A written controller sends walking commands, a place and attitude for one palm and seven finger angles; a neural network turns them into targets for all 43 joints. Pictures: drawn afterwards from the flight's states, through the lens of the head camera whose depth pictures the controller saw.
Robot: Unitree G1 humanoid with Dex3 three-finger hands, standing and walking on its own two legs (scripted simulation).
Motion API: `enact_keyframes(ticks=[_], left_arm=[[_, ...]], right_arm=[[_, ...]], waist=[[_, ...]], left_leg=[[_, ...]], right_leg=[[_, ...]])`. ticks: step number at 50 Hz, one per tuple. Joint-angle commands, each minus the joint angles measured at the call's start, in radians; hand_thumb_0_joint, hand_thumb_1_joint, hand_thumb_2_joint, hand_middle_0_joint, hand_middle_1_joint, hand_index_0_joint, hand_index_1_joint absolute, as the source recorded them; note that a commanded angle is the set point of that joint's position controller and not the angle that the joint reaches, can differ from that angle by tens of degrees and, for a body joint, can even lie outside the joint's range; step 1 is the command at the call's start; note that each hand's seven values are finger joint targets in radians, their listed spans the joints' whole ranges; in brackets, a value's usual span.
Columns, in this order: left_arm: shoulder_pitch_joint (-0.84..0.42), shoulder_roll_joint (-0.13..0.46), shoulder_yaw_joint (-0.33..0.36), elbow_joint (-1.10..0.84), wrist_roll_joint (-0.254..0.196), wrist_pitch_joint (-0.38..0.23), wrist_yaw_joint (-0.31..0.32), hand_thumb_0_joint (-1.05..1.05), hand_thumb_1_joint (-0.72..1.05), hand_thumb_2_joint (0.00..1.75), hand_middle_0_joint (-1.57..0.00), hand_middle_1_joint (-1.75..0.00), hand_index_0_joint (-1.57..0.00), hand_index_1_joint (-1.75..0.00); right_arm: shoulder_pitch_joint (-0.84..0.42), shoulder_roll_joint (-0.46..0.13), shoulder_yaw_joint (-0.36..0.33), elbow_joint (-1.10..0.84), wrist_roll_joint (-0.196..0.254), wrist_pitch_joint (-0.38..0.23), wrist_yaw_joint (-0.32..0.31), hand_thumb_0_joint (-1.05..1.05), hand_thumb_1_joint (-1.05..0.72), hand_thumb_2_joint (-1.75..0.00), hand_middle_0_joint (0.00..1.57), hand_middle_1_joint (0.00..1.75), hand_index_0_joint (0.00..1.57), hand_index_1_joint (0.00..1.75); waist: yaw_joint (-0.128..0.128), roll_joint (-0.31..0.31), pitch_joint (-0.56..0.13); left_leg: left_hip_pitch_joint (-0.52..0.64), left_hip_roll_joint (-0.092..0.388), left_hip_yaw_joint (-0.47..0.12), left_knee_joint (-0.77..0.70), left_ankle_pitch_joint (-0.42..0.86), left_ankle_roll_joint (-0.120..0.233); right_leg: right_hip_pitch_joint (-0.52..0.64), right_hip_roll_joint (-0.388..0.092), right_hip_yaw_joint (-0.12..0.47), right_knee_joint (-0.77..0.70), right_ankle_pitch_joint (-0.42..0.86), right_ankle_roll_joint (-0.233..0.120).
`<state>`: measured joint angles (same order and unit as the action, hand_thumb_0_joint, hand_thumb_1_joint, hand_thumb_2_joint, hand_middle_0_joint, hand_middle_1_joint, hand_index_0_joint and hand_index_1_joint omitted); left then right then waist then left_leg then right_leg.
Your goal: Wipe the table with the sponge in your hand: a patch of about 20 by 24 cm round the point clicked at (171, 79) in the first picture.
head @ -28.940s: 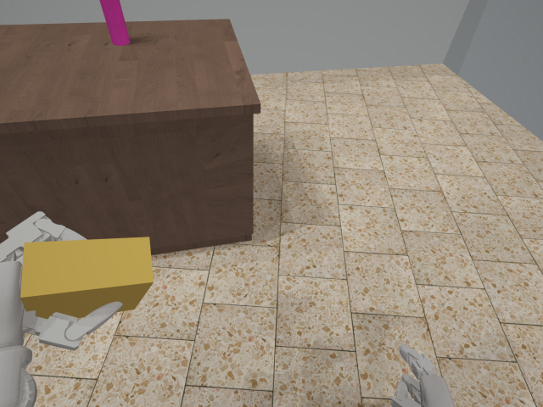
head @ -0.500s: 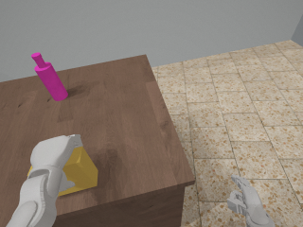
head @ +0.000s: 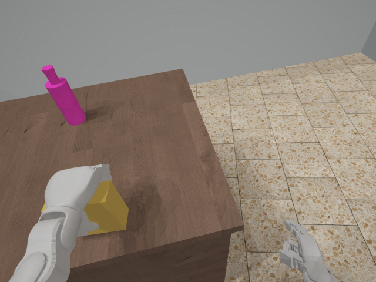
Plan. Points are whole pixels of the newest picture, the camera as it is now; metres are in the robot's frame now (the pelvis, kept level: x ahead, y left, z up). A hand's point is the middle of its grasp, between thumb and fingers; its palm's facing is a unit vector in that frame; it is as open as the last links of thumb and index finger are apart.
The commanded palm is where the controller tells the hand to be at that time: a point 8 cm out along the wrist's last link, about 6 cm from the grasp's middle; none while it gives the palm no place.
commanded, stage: lower the sponge onto the table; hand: left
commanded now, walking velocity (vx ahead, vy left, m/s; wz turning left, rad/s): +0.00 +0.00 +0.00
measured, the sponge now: (93, 214) +0.21 +0.26 +0.03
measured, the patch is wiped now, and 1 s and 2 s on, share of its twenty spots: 0.00 0.00 0.25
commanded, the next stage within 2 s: wipe forward along the first lane in 1.54 s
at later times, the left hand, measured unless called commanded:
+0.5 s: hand (84, 193) +0.23 +0.26 +0.09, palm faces +0.01 -0.07 -1.00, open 9.6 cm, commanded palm +0.21 +0.26 +0.16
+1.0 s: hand (86, 197) +0.23 +0.26 +0.08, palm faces +0.05 -0.08 -1.00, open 9.6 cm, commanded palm +0.21 +0.26 +0.14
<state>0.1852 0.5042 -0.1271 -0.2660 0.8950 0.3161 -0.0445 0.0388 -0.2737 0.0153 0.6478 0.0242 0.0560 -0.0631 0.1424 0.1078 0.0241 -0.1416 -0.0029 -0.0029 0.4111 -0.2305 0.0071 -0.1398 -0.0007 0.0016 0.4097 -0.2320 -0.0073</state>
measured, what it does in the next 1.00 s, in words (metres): stands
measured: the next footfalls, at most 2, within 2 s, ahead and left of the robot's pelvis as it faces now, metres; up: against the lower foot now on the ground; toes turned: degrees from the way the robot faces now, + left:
none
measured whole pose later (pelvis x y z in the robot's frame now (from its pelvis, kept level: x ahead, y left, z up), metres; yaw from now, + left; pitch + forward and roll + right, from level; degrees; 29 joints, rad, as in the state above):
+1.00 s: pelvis +0.00 +0.00 +0.00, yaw -1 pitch -2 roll +0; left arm 0.19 0.46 -0.09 -0.19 0.93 0.31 0.09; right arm 0.04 -0.26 0.00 0.67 0.03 0.07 -0.04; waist 0.14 0.10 0.01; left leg -0.14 0.01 0.01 0.42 -0.24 0.00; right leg -0.14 0.01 0.01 0.41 -0.23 -0.01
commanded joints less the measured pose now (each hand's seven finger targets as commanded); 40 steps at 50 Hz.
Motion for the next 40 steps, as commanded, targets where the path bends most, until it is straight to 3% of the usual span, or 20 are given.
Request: enact_keyframes(ticks=[1,3,4,8,11,13,14,17,18,21,23,24,28,31,33,34,36,38,39,40], left_arm=[[-0.343,0.255,0.254,-0.202,0.069,-0.048,0.156,0.0,0.1,1.3,-1.2,-1.6,-1.2,-1.6],[-0.318,0.275,0.296,-0.148,0.05,0.003,0.174,0.0,0.1,1.3,-1.2,-1.6,-1.2,-1.6],[-0.304,0.228,0.261,-0.132,0.029,0.026,0.175,0.0,0.1,1.3,-1.2,-1.6,-1.2,-1.6],[-0.213,0.137,0.172,-0.11,-0.024,0.129,0.121,0.0,0.1,1.3,-1.2,-1.6,-1.2,-1.6],[-0.207,0.119,0.107,-0.125,-0.025,0.152,0.055,0.0,0.1,1.3,-1.2,-1.6,-1.2,-1.6],[-0.221,0.15,0.119,-0.182,-0.005,0.147,0.03,0.0,0.1,1.3,-1.2,-1.6,-1.2,-1.6],[-0.261,0.16,0.115,-0.198,0.013,0.132,0.023,0.0,0.1,1.3,-1.2,-1.6,-1.2,-1.6],[-0.302,0.243,0.186,-0.208,0.06,0.076,0.036,0.0,0.1,1.3,-1.2,-1.6,-1.2,-1.6],[-0.33,0.315,0.254,-0.23,0.075,0.058,0.052,0.0,0.1,1.3,-1.2,-1.6,-1.2,-1.6],[-0.347,0.238,0.217,-0.185,0.076,-0.002,0.103,0.0,0.1,1.3,-1.2,-1.6,-1.2,-1.6],[-0.338,0.253,0.245,-0.173,0.065,-0.004,0.127,0.0,0.1,1.3,-1.2,-1.6,-1.2,-1.6],[-0.34,0.209,0.213,-0.155,0.052,-0.003,0.135,0.0,0.1,1.3,-1.2,-1.6,-1.2,-1.6],[-0.247,0.205,0.225,-0.078,0.022,0.051,0.133,0.0,0.1,1.3,-1.2,-1.6,-1.2,-1.6],[-0.215,0.143,0.148,-0.081,0.011,0.08,0.1,0.0,0.1,1.3,-1.2,-1.6,-1.2,-1.6],[-0.203,0.159,0.158,-0.08,0.014,0.091,0.079,0.0,0.1,1.3,-1.2,-1.6,-1.2,-1.6],[-0.208,0.143,0.14,-0.102,0.014,0.081,0.07,0.0,0.1,1.3,-1.2,-1.6,-1.2,-1.6],[-0.213,0.172,0.159,-0.14,0.026,0.048,0.068,0.0,0.1,1.3,-1.2,-1.6,-1.2,-1.6],[-0.209,0.232,0.217,-0.199,0.047,0.014,0.084,0.0,0.1,1.3,-1.2,-1.6,-1.2,-1.6],[-0.216,0.186,0.181,-0.212,0.054,-0.005,0.095,0.0,0.1,1.3,-1.2,-1.6,-1.2,-1.6],[-0.231,0.194,0.187,-0.205,0.063,-0.026,0.111,0.0,0.1,1.3,-1.2,-1.6,-1.2,-1.6]], right_arm=[[-0.163,-0.072,-0.036,-0.148,0.001,-0.053,-0.002,0.0,-0.9,-0.9,0.2,0.3,0.2,0.3],[-0.21,-0.08,-0.036,-0.138,0.014,-0.046,0.005,0.0,-0.9,-0.9,0.2,0.3,0.2,0.3],[-0.206,-0.076,-0.034,-0.139,0.018,-0.042,0.012,0.0,-0.9,-0.9,0.2,0.3,0.2,0.3],[-0.292,-0.086,-0.024,-0.154,0.031,-0.036,0.023,0.0,-0.9,-0.9,0.2,0.3,0.2,0.3],[-0.261,-0.096,-0.019,-0.163,0.031,-0.023,0.022,0.0,-0.9,-0.9,0.2,0.3,0.2,0.3],[-0.28,-0.092,-0.013,-0.183,0.029,-0.023,0.021,0.0,-0.9,-0.9,0.2,0.3,0.2,0.3],[-0.248,-0.091,-0.012,-0.183,0.023,-0.024,0.02,0.0,-0.9,-0.9,0.2,0.3,0.2,0.3],[-0.219,-0.09,-0.018,-0.174,0.007,-0.018,0.012,0.0,-0.9,-0.9,0.2,0.3,0.2,0.3],[-0.231,-0.093,-0.017,-0.173,0.002,-0.022,0.008,0.0,-0.9,-0.9,0.2,0.3,0.2,0.3],[-0.189,-0.077,-0.026,-0.161,0.002,-0.032,0.001,0.0,-0.9,-0.9,0.2,0.3,0.2,0.3],[-0.215,-0.08,-0.025,-0.154,0.008,-0.034,0.004,0.0,-0.9,-0.9,0.2,0.3,0.2,0.3],[-0.199,-0.073,-0.027,-0.153,0.013,-0.037,0.005,0.0,-0.9,-0.9,0.2,0.3,0.2,0.3],[-0.245,-0.089,-0.027,-0.145,0.02,-0.036,0.01,0.0,-0.9,-0.9,0.2,0.3,0.2,0.3],[-0.229,-0.095,-0.03,-0.149,0.022,-0.03,0.019,0.0,-0.9,-0.9,0.2,0.3,0.2,0.3],[-0.253,-0.098,-0.027,-0.156,0.023,-0.028,0.019,0.0,-0.9,-0.9,0.2,0.3,0.2,0.3],[-0.223,-0.095,-0.027,-0.162,0.02,-0.03,0.02,0.0,-0.9,-0.9,0.2,0.3,0.2,0.3],[-0.207,-0.097,-0.033,-0.165,0.013,-0.033,0.019,0.0,-0.9,-0.9,0.2,0.3,0.2,0.3],[-0.215,-0.096,-0.035,-0.169,0.004,-0.037,0.018,0.0,-0.9,-0.9,0.2,0.3,0.2,0.3],[-0.186,-0.082,-0.035,-0.175,0.004,-0.041,0.018,0.0,-0.9,-0.9,0.2,0.3,0.2,0.3],[-0.175,-0.082,-0.041,-0.167,0.002,-0.045,0.017,0.0,-0.9,-0.9,0.2,0.3,0.2,0.3]], waist=[[-0.015,0.01,-0.221],[0.0,0.025,-0.194],[-0.001,0.003,-0.208],[-0.001,-0.017,-0.176],[-0.024,-0.094,-0.178],[-0.022,-0.076,-0.192],[-0.029,-0.089,-0.219],[-0.017,-0.09,-0.243],[-0.009,-0.072,-0.253],[-0.014,-0.035,-0.243],[-0.007,0.018,-0.221],[-0.017,0.012,-0.221],[-0.003,-0.005,-0.191],[-0.02,-0.05,-0.198],[-0.021,-0.07,-0.18],[-0.025,-0.084,-0.218],[-0.021,-0.1,-0.241],[-0.007,-0.06,-0.261],[-0.013,-0.063,-0.269],[-0.014,-0.049,-0.249]], left_leg=[[0.1,-0.005,-0.054,-0.029,0.311,0.014],[0.085,-0.01,-0.057,-0.042,0.28,0.012],[0.07,-0.009,-0.045,-0.045,0.288,0.012],[0.045,-0.018,-0.051,-0.063,0.273,0.012],[0.02,-0.021,-0.048,-0.064,0.245,0.025],[0.03,-0.022,-0.055,-0.064,0.228,0.031],[0.029,-0.022,-0.045,-0.059,0.231,0.036],[0.052,-0.023,-0.05,-0.048,0.251,0.038],[0.068,-0.022,-0.058,-0.048,0.243,0.037],[0.089,-0.015,-0.048,-0.041,0.269,0.026],[0.094,-0.018,-0.059,-0.051,0.257,0.02],[0.088,-0.014,-0.046,-0.049,0.262,0.021],[0.062,-0.022,-0.052,-0.06,0.248,0.018],[0.042,-0.022,-0.043,-0.054,0.265,0.023],[0.04,-0.024,-0.048,-0.052,0.243,0.028],[0.035,-0.023,-0.039,-0.051,0.246,0.033],[0.05,-0.024,-0.043,-0.039,0.273,0.036],[0.075,-0.024,-0.051,-0.031,0.292,0.034],[0.074,-0.021,-0.041,-0.025,0.303,0.036],[0.081,-0.016,-0.042,-0.022,0.304,0.032]], right_leg=[[0.026,0.026,0.075,-0.064,0.191,-0.082],[0.027,0.033,0.108,-0.075,0.164,-0.093],[0.051,0.019,0.067,-0.063,0.179,-0.079],[0.059,0.015,0.067,-0.063,0.198,-0.068],[0.064,0.007,0.046,-0.057,0.201,-0.053],[0.061,0.019,0.072,-0.055,0.175,-0.061],[0.069,0.012,0.045,-0.044,0.174,-0.055],[0.074,0.015,0.059,-0.05,0.181,-0.06],[0.075,0.03,0.094,-0.059,0.163,-0.072],[0.047,0.028,0.07,-0.062,0.167,-0.076],[0.04,0.039,0.097,-0.075,0.153,-0.088],[0.043,0.027,0.067,-0.067,0.158,-0.078],[0.051,0.025,0.084,-0.076,0.163,-0.077],[0.065,0.011,0.052,-0.062,0.209,-0.061],[0.05,0.021,0.077,-0.066,0.188,-0.065],[0.071,0.014,0.042,-0.052,0.196,-0.057],[0.077,0.013,0.049,-0.046,0.233,-0.056],[0.079,0.026,0.085,-0.046,0.241,-0.069],[0.074,0.02,0.05,-0.035,0.238,-0.064],[0.05,0.022,0.059,-0.042,0.229,-0.067]])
